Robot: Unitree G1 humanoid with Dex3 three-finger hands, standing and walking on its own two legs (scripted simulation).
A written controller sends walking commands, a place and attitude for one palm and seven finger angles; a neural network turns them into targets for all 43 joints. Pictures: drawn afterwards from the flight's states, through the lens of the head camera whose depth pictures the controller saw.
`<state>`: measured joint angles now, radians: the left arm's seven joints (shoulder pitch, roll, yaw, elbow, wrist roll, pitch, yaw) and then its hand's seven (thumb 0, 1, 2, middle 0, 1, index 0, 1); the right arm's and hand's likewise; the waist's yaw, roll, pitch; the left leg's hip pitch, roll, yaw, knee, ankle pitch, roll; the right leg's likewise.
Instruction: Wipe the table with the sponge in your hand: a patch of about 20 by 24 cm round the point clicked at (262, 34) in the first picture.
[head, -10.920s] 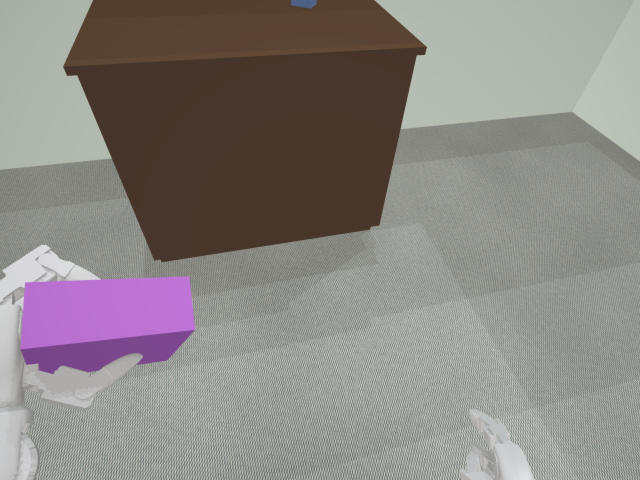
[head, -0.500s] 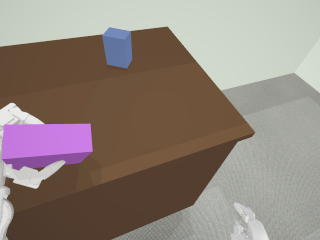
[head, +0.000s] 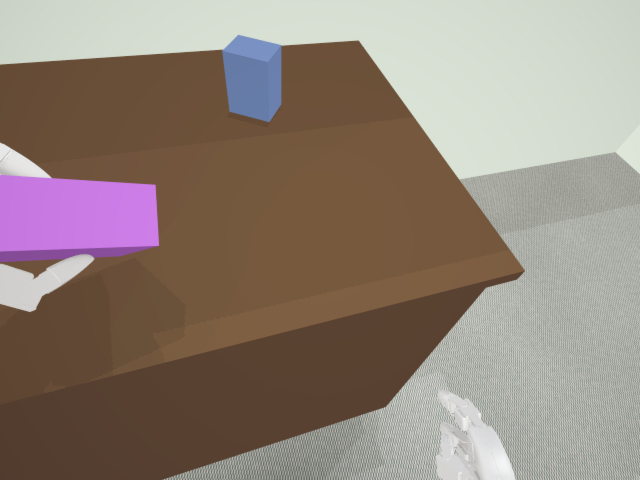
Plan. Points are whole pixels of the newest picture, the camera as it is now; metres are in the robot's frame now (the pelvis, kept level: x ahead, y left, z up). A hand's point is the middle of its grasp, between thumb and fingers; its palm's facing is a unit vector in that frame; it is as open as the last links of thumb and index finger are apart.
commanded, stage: come to a stop and stand still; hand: left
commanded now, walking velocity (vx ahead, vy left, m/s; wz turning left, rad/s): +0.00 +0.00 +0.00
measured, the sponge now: (86, 225) +0.28 +0.26 +0.19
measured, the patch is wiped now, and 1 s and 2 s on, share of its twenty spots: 0.00 0.00 0.00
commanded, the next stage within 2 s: look again from close up in 0.92 s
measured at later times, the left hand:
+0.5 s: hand (23, 357) +0.17 +0.26 +0.16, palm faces +0.47 -0.82 -0.32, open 9.6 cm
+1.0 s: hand (8, 359) +0.16 +0.27 +0.16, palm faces +0.43 -0.84 -0.34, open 9.6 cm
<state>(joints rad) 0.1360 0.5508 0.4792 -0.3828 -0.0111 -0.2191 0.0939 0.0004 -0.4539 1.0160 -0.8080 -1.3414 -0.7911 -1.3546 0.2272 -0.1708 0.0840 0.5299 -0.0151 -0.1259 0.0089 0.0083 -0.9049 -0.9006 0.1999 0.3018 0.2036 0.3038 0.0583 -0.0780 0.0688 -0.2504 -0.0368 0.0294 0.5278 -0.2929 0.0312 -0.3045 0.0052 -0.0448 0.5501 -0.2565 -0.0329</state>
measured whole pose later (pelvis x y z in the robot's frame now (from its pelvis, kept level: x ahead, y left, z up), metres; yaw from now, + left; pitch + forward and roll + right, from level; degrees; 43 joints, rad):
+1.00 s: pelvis -0.05 +0.01 +0.00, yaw +2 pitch -1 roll +0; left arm 0.40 0.41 0.37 -0.44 -0.10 -0.24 0.13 0.00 -0.45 1.02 -0.79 -1.36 -0.78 -1.37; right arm 0.21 -0.21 0.02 0.65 0.01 -0.19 0.03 0.01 -0.90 -0.90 0.20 0.30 0.20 0.30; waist 0.03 -0.06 0.08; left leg -0.30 -0.06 0.00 0.53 -0.22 0.04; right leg -0.32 -0.02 -0.08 0.52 -0.18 -0.02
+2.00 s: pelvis -0.04 -0.05 +0.00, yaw +1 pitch +0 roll +1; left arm 0.56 0.47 0.40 -0.60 -0.13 -0.18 0.14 0.00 -0.45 1.02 -0.80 -1.36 -0.78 -1.37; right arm 0.18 -0.26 -0.07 0.60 0.05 -0.11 -0.03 0.01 -0.91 -0.90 0.20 0.30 0.20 0.30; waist -0.02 0.00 0.13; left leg -0.28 0.00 -0.01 0.56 -0.28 -0.01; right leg -0.30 0.02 -0.07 0.57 -0.28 -0.06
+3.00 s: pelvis -0.04 +0.01 +0.01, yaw -2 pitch -1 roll -1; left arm 0.36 0.35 0.35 -0.42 -0.01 -0.22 0.10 -0.01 -0.45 1.02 -0.79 -1.36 -0.78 -1.38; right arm 0.20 -0.19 0.03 0.58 0.01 -0.14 0.00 0.01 -0.91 -0.90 0.20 0.30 0.20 0.30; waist 0.03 -0.02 0.05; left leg -0.19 -0.03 0.07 0.47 -0.26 0.06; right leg -0.20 0.00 -0.01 0.42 -0.19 0.02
